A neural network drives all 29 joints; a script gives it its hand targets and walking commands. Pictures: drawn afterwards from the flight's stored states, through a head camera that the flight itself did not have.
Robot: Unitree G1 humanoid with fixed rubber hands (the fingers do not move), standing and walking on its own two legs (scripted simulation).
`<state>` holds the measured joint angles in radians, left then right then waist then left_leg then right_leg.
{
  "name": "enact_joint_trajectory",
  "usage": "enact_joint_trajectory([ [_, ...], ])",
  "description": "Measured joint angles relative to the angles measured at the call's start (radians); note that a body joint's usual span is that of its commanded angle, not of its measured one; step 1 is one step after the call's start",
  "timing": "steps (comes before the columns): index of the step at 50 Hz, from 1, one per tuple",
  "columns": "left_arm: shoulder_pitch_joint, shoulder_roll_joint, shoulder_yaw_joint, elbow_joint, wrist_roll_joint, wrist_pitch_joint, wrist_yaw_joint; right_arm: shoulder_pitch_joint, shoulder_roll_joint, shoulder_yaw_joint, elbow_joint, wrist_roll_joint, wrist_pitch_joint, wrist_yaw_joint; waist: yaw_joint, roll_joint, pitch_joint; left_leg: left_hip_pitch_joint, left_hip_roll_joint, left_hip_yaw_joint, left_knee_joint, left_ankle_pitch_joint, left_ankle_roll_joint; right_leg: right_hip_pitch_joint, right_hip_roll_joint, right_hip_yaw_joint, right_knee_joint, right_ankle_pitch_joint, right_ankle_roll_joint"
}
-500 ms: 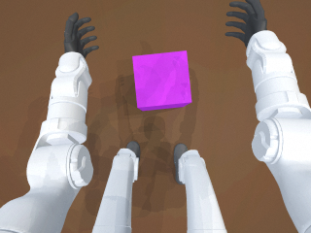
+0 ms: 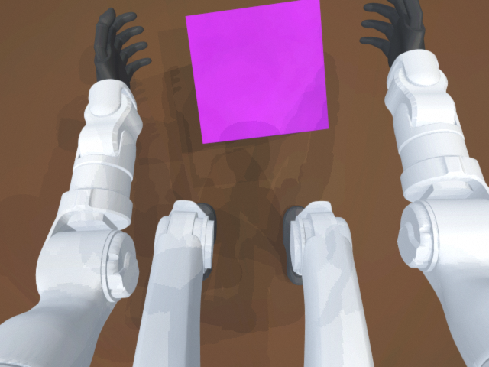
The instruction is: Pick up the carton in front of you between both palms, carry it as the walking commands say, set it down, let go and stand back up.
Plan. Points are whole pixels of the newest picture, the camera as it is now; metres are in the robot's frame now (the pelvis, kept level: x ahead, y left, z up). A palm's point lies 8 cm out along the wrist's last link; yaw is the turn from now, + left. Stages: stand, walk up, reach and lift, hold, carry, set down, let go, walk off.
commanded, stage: reach and lift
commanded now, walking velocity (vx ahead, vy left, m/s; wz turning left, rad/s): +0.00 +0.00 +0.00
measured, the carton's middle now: (257, 87) +0.50 -0.02 -0.36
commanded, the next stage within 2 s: none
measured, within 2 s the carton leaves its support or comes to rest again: leaves its support in 1.20 s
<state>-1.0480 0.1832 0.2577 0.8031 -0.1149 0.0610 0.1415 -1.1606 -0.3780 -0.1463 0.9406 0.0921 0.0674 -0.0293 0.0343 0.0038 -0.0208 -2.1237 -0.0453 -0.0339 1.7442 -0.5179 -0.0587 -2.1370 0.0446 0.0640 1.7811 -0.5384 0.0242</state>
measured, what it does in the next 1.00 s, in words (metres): lowers itself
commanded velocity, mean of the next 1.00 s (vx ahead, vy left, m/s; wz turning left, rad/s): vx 0.00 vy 0.00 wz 0.00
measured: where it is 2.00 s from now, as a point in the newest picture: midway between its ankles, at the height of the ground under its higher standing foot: (248, 256)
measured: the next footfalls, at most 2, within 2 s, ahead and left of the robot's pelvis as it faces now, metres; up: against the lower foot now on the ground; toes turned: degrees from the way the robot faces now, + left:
none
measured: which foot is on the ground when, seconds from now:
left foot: down 0.00-1.00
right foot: down 0.00-1.00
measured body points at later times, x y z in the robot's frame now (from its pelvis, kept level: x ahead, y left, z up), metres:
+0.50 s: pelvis -0.03 +0.00 -0.11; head +0.35 -0.02 +0.13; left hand +0.51 +0.18 -0.30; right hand +0.53 -0.20 -0.31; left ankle +0.09 +0.13 -0.45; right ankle +0.08 -0.12 -0.45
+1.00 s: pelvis -0.03 +0.00 -0.11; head +0.34 -0.03 +0.14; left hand +0.51 +0.14 -0.29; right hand +0.53 -0.17 -0.30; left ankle +0.09 +0.13 -0.45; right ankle +0.08 -0.12 -0.45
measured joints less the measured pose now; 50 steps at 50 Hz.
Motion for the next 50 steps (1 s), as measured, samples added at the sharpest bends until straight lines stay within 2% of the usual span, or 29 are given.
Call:
enact_joint_trajectory([
  [5,-0.075,0.027,-0.036,0.025,-0.046,0.029,0.020,-0.081,-0.042,0.043,0.033,0.048,0.026,-0.006,0.004,0.006,0.080,-0.071,-0.005,0.001,0.137,-0.006,-0.004,-0.070,0.006,0.001,0.136,-0.006,0.007],
  [17,-0.298,0.061,-0.052,0.253,-0.062,-0.004,0.017,-0.306,-0.069,0.090,0.260,0.079,-0.008,-0.013,0.004,0.014,0.288,-0.154,-0.012,0.004,0.323,0.004,-0.015,-0.155,0.004,-0.003,0.325,0.003,0.007],
  [22,-0.335,0.083,-0.099,0.280,-0.103,-0.028,0.024,-0.317,-0.083,0.127,0.253,0.113,-0.033,-0.029,0.004,0.024,0.384,-0.139,-0.011,0.005,0.385,-0.017,-0.016,-0.138,-0.011,-0.012,0.389,-0.023,-0.002],
  [30,-0.292,0.069,-0.137,0.276,-0.162,-0.055,0.030,-0.272,-0.076,0.175,0.227,0.128,-0.054,-0.034,0.005,0.043,0.340,-0.156,-0.016,0.012,0.422,-0.045,-0.017,-0.154,-0.023,-0.008,0.435,-0.059,-0.006],
  [39,-0.280,0.048,-0.110,0.295,-0.133,-0.061,0.030,-0.275,-0.051,0.169,0.260,0.114,-0.050,-0.033,0.002,0.035,0.301,-0.164,-0.012,0.009,0.400,-0.028,-0.019,-0.167,-0.018,-0.011,0.411,-0.036,-0.009],
  [45,-0.329,0.035,-0.138,0.308,-0.142,-0.060,0.031,-0.315,-0.033,0.209,0.275,0.138,-0.051,-0.034,0.001,0.034,0.327,-0.159,-0.015,0.008,0.383,-0.009,-0.021,-0.163,-0.020,-0.011,0.395,-0.018,-0.010],
  [47,-0.355,0.019,-0.141,0.317,-0.136,-0.060,0.033,-0.333,-0.020,0.210,0.285,0.137,-0.054,-0.050,0.000,0.034,0.337,-0.156,-0.018,0.007,0.380,-0.006,-0.022,-0.159,-0.021,-0.011,0.392,-0.016,-0.010],
  [50,-0.371,0.004,-0.107,0.328,-0.114,-0.062,0.066,-0.356,-0.013,0.212,0.311,0.131,-0.056,-0.063,-0.001,0.036,0.344,-0.151,-0.020,0.006,0.378,-0.006,-0.022,-0.154,-0.019,-0.011,0.390,-0.016,-0.009],
])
